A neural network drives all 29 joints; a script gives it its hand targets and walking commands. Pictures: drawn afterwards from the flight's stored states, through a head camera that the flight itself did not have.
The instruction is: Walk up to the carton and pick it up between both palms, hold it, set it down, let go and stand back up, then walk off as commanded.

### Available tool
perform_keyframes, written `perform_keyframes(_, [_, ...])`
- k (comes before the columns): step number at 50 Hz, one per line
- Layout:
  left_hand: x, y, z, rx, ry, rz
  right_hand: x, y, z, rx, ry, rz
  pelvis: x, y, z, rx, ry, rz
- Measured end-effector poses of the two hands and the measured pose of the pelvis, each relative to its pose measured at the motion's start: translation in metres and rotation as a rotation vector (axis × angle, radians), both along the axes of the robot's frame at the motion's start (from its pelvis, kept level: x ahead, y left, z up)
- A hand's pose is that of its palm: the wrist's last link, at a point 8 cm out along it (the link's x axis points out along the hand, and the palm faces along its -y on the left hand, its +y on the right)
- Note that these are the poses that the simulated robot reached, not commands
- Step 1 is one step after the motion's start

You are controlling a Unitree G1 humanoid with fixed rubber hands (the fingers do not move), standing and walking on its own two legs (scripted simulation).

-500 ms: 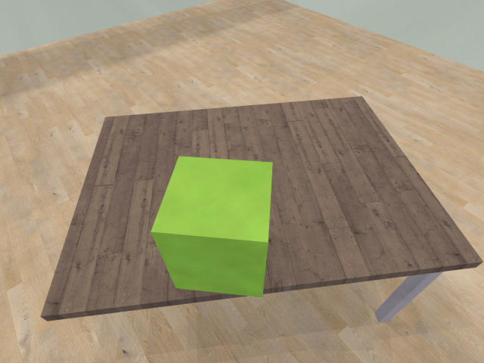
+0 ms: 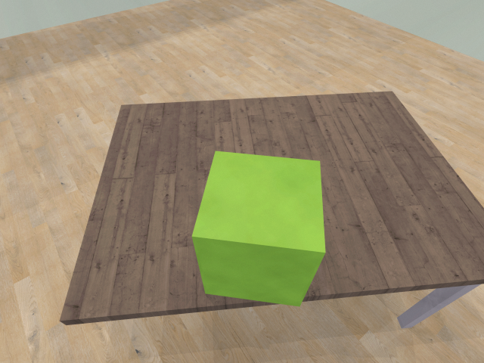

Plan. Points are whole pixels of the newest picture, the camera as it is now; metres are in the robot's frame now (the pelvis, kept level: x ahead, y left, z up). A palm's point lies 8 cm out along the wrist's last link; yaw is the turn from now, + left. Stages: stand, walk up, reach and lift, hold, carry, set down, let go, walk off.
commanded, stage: walk up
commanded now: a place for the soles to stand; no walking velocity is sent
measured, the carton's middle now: (259, 231) +0.40 -0.03 -0.07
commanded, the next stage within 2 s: none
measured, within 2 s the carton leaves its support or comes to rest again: neither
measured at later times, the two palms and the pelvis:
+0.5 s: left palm out of the picture +0.17 +0.32 -0.07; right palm (435, 334) +0.18 -0.30 -0.06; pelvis +0.05 +0.01 +0.02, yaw +0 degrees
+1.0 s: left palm out of the picture +0.09 +0.31 -0.08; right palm out of the picture +0.12 -0.29 -0.08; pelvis +0.03 +0.01 +0.03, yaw +0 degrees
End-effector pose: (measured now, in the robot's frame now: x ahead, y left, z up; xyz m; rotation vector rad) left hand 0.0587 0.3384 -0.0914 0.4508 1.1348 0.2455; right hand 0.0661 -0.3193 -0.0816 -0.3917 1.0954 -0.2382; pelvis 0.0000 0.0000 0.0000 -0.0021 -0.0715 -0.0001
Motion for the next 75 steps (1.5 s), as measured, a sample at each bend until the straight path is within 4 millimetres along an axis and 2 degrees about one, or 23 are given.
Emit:
perform_keyframes(2, [0.022, -0.003, 0.000, -0.024, -0.036, -0.020, 0.004, 0.011, 0.001, 0.009, 0.001, -0.006, 0.007, 0.002, 0.002, 0.006, -0.001, 0.001])
perform_keyframes(5, [0.049, -0.011, 0.001, -0.049, -0.068, -0.056, 0.020, 0.019, 0.000, 0.025, -0.018, -0.001, 0.018, 0.003, 0.003, 0.009, 0.004, -0.003])
perform_keyframes(8, [0.068, -0.020, 0.002, -0.062, -0.085, -0.070, 0.044, 0.022, -0.003, 0.040, -0.047, 0.024, 0.028, 0.002, 0.002, -0.013, 0.001, 0.007])
perform_keyframes(13, [0.095, -0.030, 0.013, -0.103, -0.119, -0.068, 0.080, 0.027, 0.004, 0.052, -0.079, 0.050, 0.044, 0.005, 0.011, -0.003, 0.016, 0.003])
perform_keyframes(18, [0.112, -0.025, 0.018, -0.107, -0.120, -0.060, 0.107, 0.023, 0.015, 0.026, -0.108, 0.075, 0.052, 0.008, 0.017, -0.004, 0.024, -0.007])
perform_keyframes(24, [0.116, -0.016, 0.019, -0.096, -0.101, -0.029, 0.119, 0.019, 0.023, 0.003, -0.108, 0.075, 0.055, 0.010, 0.022, -0.004, 0.022, -0.007])
perform_keyframes(32, [0.097, -0.016, 0.016, -0.111, -0.052, 0.011, 0.108, 0.021, 0.021, 0.022, -0.074, 0.041, 0.051, 0.012, 0.027, -0.003, 0.012, -0.008])
perform_keyframes(48, [0.038, -0.023, 0.008, -0.131, 0.043, 0.078, 0.057, 0.026, 0.008, 0.061, 0.004, -0.025, 0.031, 0.010, 0.032, -0.004, 0.003, 0.005])
perform_keyframes(53, [0.026, -0.026, 0.006, -0.133, 0.057, 0.092, 0.044, 0.024, 0.004, 0.061, 0.025, -0.037, 0.026, 0.008, 0.031, -0.004, 0.004, 0.007])
perform_keyframes(64, [0.027, -0.027, 0.007, -0.128, 0.037, 0.085, 0.027, 0.015, 0.002, 0.044, 0.065, -0.042, 0.020, 0.005, 0.029, -0.006, 0.017, 0.017])
perform_keyframes(75, [0.044, -0.024, 0.008, -0.135, 0.004, 0.078, 0.038, 0.021, 0.005, 0.045, 0.049, -0.022, 0.025, 0.007, 0.030, -0.005, 0.016, 0.027])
